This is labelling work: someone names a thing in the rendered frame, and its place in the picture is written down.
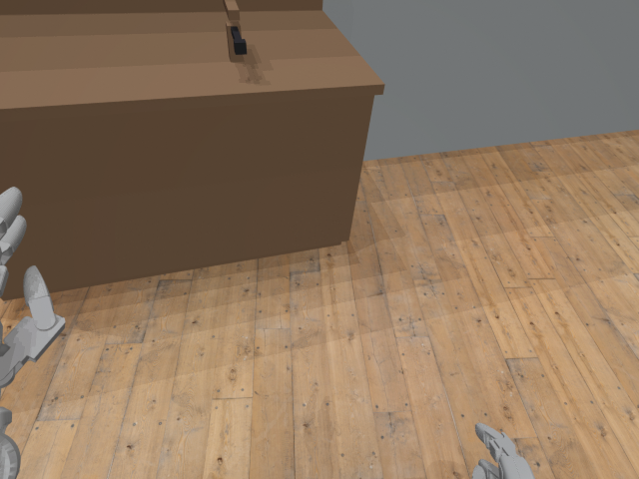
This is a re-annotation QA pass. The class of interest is counter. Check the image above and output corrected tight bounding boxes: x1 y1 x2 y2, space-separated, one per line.
0 0 385 301

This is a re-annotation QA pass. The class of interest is tap lever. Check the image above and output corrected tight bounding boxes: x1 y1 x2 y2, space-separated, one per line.
231 26 247 55

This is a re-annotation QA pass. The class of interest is robot left forearm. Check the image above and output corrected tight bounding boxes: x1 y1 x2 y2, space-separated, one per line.
0 406 21 479

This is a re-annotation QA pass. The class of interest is robot left hand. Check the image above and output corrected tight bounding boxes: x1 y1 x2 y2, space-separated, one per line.
0 187 65 397

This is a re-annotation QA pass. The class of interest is robot right hand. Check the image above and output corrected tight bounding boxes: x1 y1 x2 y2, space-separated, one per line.
472 423 535 479

